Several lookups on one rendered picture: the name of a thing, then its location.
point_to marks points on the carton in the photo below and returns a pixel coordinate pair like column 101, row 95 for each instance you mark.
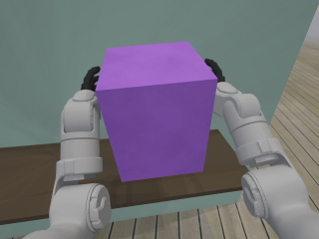
column 157, row 102

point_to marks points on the left robot forearm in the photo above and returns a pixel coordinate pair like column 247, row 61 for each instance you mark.
column 80, row 141

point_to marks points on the robot left upper arm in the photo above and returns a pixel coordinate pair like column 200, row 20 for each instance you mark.
column 77, row 212

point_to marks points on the robot left hand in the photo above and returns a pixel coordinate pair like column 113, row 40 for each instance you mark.
column 90, row 79

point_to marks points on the right robot forearm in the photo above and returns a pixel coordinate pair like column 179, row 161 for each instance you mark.
column 255, row 144

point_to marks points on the robot right hand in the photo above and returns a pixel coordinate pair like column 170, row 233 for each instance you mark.
column 216, row 70

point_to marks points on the table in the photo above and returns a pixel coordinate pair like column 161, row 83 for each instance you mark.
column 28, row 174

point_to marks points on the robot right upper arm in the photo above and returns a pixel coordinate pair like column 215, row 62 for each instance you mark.
column 276, row 194

